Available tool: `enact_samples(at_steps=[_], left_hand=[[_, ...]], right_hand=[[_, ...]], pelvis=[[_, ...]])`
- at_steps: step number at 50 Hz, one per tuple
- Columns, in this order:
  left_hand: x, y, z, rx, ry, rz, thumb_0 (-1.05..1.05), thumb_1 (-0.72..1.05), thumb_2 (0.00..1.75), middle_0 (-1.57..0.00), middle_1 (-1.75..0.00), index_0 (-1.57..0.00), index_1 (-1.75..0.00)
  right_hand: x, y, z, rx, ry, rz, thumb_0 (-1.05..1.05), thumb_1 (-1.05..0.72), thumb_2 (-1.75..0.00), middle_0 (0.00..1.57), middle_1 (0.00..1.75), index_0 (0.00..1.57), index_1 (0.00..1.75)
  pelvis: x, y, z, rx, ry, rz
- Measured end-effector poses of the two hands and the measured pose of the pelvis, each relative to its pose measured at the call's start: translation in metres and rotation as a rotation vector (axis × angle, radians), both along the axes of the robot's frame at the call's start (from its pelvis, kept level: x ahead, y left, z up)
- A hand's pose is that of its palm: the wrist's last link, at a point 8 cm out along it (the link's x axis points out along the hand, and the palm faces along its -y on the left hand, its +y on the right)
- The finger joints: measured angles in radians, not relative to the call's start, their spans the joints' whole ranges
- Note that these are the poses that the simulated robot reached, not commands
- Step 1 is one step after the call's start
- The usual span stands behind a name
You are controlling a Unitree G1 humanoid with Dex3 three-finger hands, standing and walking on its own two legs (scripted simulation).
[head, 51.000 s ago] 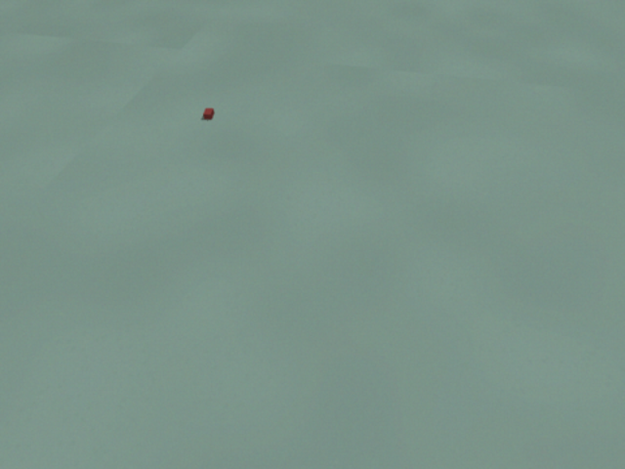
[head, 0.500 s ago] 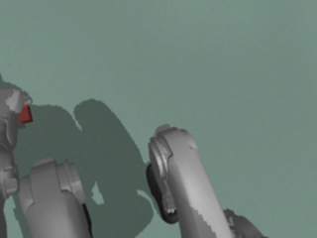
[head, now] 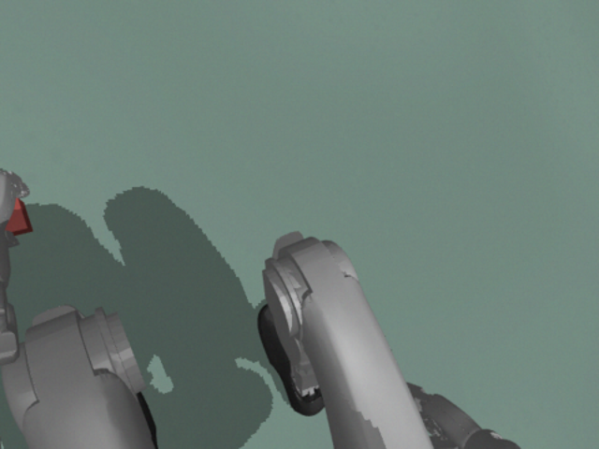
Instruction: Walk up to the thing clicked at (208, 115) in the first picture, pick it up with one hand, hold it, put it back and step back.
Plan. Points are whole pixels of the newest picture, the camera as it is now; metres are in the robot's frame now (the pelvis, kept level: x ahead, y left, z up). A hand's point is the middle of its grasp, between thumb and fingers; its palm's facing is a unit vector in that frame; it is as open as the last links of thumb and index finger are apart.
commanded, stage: rest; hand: left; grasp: from above
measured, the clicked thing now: out of the picture +0.45 +0.26 -0.28
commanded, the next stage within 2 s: open in 0.38 s
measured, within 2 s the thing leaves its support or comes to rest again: rests again in 0.04 s
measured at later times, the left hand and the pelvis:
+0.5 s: hand out of the picture +0.43 +0.26 -0.24, palm faces -0.44 -0.11 -0.89, open 7.2 cm; pelvis -0.01 +0.01 +0.00, yaw -2 degrees
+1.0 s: hand out of the picture +0.43 +0.26 -0.24, palm faces -0.44 -0.11 -0.89, open 9.5 cm; pelvis -0.01 +0.01 +0.01, yaw -2 degrees
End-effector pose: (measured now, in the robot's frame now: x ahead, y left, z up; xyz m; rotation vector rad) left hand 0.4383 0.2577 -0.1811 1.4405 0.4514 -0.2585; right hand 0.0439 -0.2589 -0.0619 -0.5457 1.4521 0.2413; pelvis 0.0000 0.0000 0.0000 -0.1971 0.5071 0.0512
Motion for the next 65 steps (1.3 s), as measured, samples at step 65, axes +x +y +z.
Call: enact_samples(at_steps=[65], left_hand=[[-0.005, 0.007, -0.008, 0.011, 0.008, -0.023, 0.00, -0.02, 0.59, -0.63, -0.61, -0.52, -0.54]], right_hand=[[-0.014, 0.010, 0.028, 0.015, 0.000, 0.091, 0.00, -0.91, -0.90, 0.20, 0.30, 0.20, 0.30]], pelvis=[[-0.011, 0.006, 0.009, -0.041, -0.055, -0.011]])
